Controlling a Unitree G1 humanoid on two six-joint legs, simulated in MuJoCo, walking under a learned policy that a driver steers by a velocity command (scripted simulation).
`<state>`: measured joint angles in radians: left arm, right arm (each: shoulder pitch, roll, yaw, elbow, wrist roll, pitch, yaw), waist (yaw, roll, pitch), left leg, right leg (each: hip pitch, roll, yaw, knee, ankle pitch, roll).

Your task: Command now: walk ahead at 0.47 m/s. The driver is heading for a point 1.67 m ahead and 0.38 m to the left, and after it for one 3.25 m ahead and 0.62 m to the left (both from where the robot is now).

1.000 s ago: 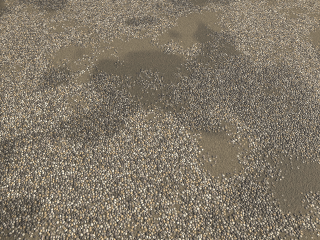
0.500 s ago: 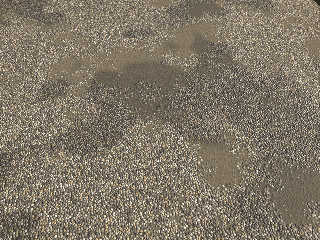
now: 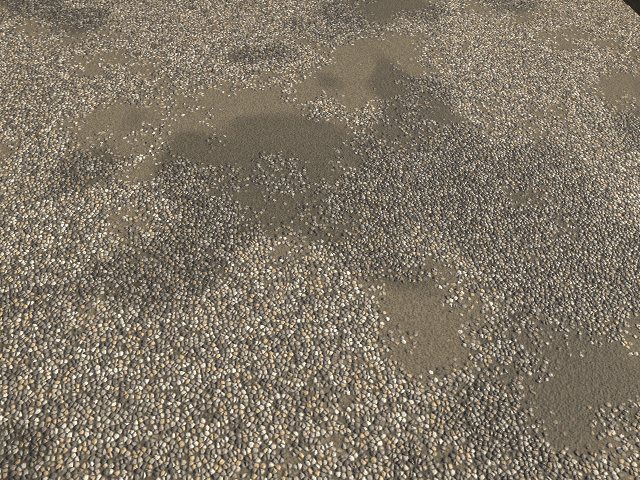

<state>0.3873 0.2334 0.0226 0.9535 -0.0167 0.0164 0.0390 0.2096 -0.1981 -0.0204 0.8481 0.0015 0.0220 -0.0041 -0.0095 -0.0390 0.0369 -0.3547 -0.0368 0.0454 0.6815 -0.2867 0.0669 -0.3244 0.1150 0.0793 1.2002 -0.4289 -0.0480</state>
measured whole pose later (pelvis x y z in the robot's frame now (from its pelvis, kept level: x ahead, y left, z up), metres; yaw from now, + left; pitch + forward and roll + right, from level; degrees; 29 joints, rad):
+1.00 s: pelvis +0.08 -0.03 +0.02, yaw +1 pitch -2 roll +0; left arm 0.13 0.17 -0.06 0.69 0.02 0.04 0.01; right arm 0.19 -0.15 0.08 0.65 -0.01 0.05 0.02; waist 0.00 -0.01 0.00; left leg -0.10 -0.07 -0.01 0.40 -0.27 0.06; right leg -0.14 0.02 0.01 0.42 -0.25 -0.01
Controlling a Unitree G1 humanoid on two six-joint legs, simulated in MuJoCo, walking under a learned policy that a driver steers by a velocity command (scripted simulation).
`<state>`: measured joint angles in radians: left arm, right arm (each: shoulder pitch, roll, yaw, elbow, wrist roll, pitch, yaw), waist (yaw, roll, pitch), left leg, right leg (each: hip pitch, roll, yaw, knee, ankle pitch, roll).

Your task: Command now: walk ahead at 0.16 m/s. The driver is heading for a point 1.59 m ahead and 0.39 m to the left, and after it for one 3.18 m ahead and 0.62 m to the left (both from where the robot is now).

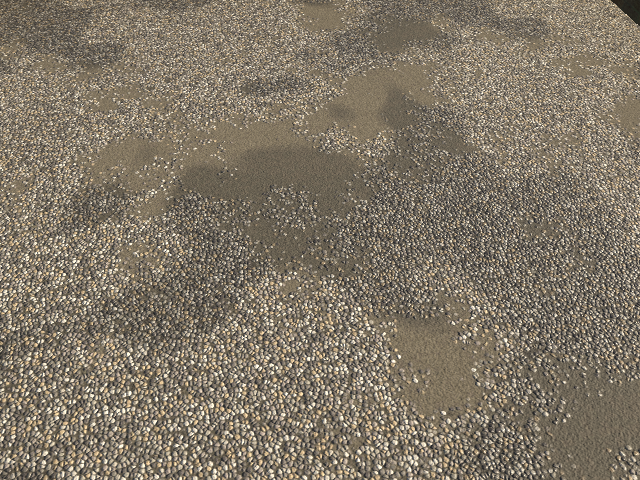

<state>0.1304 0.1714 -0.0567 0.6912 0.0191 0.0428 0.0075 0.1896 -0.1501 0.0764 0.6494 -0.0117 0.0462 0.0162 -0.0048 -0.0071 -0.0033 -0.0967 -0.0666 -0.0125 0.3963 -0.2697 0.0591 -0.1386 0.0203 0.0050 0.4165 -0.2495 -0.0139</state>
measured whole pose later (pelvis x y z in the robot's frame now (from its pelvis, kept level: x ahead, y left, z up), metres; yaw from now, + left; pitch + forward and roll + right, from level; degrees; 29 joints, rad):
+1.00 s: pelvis +0.02 +0.01 +0.00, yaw +1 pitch -1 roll +0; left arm 0.19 0.19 -0.05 0.81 0.02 0.08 0.03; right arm 0.22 -0.18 0.07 0.79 -0.01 0.06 -0.01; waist 0.01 -0.01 -0.02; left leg -0.07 -0.08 -0.03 0.36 -0.27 0.07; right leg -0.12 0.00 0.00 0.40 -0.27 -0.01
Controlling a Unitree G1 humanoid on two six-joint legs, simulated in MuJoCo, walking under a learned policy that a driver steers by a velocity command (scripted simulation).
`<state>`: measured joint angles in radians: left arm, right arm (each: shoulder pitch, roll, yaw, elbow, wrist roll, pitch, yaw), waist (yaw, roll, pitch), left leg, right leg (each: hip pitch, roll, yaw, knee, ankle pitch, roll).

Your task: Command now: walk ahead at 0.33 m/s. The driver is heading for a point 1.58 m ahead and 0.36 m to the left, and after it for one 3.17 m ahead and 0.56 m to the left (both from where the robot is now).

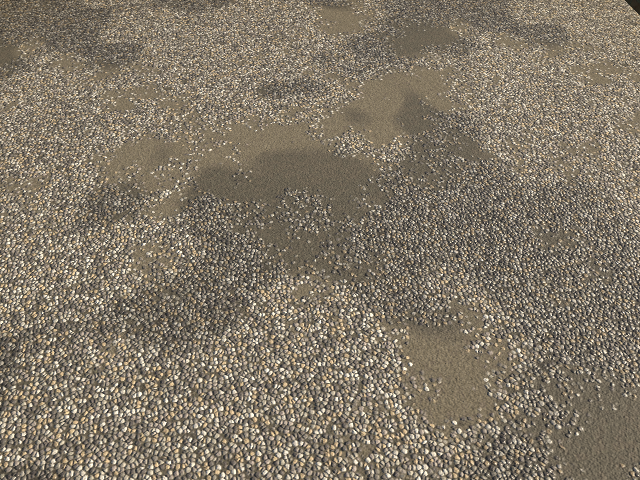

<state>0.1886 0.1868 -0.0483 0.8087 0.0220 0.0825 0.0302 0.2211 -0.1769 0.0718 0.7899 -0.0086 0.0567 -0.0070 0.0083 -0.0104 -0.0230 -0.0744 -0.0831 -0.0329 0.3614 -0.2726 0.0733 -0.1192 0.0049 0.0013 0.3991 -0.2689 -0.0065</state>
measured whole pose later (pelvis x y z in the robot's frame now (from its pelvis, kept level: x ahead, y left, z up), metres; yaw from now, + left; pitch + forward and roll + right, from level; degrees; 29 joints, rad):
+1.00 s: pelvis +0.00 -0.02 -0.02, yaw +0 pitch -2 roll +0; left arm 0.11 0.16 -0.06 0.63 0.02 0.08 0.02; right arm 0.14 -0.17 0.06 0.65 -0.02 0.07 -0.02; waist 0.01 0.00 0.01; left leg -0.15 -0.05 -0.04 0.60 -0.41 0.04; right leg -0.18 0.04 -0.02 0.61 -0.39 -0.04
